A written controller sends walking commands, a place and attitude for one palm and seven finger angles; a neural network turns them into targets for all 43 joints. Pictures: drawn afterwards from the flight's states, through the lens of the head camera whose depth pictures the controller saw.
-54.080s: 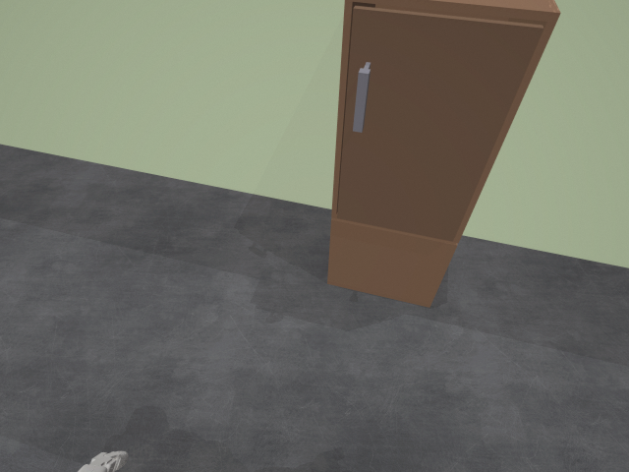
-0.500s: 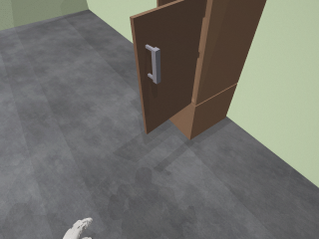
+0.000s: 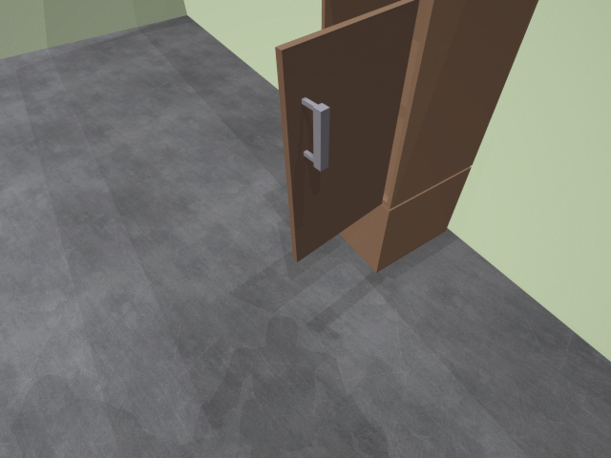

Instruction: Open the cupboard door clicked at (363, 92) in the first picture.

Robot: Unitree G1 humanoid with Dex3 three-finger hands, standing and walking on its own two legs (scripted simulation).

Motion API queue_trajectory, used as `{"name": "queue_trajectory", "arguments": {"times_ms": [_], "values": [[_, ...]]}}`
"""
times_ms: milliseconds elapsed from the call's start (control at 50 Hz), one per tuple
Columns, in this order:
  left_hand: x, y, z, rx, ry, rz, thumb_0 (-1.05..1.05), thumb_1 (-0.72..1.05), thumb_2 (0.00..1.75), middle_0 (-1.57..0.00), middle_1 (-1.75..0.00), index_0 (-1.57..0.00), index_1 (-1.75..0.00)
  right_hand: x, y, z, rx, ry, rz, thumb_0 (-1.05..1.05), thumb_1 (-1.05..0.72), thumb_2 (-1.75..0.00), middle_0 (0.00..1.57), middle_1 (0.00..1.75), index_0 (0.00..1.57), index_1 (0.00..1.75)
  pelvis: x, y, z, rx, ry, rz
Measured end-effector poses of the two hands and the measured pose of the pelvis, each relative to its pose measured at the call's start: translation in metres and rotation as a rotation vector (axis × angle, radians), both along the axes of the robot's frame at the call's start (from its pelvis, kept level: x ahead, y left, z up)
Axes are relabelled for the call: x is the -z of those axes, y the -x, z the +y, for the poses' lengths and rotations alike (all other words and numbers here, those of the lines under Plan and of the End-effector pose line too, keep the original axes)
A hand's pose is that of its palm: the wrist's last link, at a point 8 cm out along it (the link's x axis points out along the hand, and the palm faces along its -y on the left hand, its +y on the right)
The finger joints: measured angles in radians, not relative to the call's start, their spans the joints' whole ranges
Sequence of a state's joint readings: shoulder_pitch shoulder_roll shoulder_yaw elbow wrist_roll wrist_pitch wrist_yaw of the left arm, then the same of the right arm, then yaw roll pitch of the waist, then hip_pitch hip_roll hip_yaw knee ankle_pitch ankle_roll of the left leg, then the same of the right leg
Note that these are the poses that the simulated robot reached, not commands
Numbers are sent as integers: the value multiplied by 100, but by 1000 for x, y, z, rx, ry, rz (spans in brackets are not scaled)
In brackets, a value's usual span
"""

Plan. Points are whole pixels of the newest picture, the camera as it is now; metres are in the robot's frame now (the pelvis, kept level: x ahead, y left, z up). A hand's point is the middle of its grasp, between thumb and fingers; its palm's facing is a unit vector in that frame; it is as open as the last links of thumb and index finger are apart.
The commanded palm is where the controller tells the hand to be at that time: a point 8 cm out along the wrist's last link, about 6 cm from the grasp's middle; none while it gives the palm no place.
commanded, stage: let the arm hang, fingers relaxed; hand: left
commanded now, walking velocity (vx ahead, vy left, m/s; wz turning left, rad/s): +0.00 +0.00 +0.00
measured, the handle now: (314, 134) +0.68 +0.02 +0.04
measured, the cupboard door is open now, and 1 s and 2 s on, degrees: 97 97 97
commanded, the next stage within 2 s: look to check the result in 0.36 s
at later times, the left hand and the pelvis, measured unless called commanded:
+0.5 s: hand out of the picture +0.09 +0.24 -0.15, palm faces -0.01 -0.95 -0.33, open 7.4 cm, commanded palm none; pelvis +0.02 +0.01 +0.00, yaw +0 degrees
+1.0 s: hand out of the picture +0.13 +0.24 -0.15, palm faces -0.03 -0.94 -0.35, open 7.4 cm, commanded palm none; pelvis +0.04 +0.00 +0.01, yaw +0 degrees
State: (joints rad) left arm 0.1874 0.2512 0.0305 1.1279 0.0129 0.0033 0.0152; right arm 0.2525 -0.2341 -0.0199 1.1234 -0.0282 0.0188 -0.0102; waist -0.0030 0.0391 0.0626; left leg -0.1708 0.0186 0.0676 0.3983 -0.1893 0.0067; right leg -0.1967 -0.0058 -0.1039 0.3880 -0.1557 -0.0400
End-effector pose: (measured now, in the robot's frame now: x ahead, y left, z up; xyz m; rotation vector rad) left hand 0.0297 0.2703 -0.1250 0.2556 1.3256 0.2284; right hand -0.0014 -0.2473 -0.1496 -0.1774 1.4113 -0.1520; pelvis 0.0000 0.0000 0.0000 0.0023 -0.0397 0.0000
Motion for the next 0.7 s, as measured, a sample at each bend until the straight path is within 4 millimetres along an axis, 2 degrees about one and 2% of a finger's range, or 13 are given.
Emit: {"name": "queue_trajectory", "arguments": {"times_ms": [140, 260, 460, 700], "values": [[-2, -33, 3, 35, 10, -62, 1, 91, 90, -20, -30, -20, -30, -5, -25, -1, -7, 20, -56, 1, -90, -90, 20, 30, 20, 30, -1, -5, 6, 5, -3, -2], [-4, -50, 5, 57, 12, -87, 1, 91, 90, -20, -30, -20, -30, -9, -48, -4, -18, 33, -102, 1, -90, -90, 20, 30, 20, 30, -3, -9, 9, 7, -4, -1], [-8, -57, 16, 57, -9, -69, 1, 90, 90, -20, -30, -20, -30, -15, -75, -14, -42, 58, -124, 1, -90, -90, 20, 30, 20, 30, -4, -18, 10, 5, -3, 8], [-12, -63, 24, 55, -38, -41, 1, 90, 90, -20, -30, -20, -30, -19, -94, -28, -59, 79, -120, 1, -90, -90, 20, 30, 20, 30, -6, -30, 7, 2, -3, 17]]}}
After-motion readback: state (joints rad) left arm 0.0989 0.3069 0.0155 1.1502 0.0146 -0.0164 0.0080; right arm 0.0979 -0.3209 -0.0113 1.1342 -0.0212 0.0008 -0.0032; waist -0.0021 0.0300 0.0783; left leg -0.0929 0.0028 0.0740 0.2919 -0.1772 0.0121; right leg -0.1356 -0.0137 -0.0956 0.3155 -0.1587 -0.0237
